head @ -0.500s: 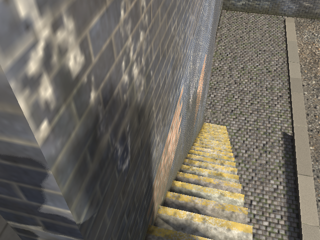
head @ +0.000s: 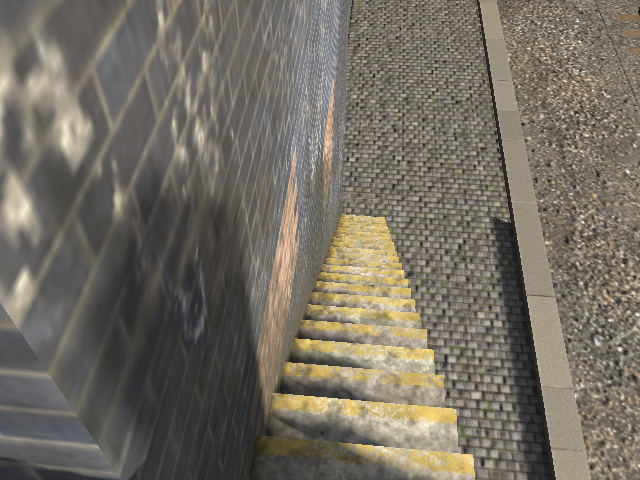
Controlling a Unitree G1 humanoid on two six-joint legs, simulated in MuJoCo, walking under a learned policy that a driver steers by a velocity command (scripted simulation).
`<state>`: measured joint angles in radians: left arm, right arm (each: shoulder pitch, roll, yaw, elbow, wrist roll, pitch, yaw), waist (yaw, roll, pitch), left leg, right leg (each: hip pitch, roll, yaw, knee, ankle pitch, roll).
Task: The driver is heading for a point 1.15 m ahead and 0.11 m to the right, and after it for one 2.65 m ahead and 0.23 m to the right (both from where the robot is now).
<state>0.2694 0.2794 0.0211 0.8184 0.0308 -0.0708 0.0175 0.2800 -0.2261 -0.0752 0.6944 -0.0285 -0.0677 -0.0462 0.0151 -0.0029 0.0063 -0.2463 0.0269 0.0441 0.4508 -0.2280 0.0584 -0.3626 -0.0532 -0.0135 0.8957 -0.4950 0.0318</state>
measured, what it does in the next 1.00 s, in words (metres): walks ahead, turning right: right foot, then left foot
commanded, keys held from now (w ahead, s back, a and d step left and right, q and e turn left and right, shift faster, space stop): w+e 0.30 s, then w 0.64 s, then no key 0.06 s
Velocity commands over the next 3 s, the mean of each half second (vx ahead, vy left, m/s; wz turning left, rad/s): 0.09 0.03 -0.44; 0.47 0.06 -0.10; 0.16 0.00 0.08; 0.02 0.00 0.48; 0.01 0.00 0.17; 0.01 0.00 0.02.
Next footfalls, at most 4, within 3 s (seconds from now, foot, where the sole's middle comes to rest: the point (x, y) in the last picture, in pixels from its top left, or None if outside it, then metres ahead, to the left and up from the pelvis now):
0.18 right None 0.04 -0.17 -0.78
0.60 left None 0.08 0.06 -0.78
1.04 right None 0.21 -0.15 -0.78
1.42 left None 0.25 0.09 -0.78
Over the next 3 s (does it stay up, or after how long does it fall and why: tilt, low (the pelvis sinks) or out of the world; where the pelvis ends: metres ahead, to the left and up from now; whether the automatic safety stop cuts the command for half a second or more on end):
stays up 0.18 -0.10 -0.01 its command is cut before an obstacle from the start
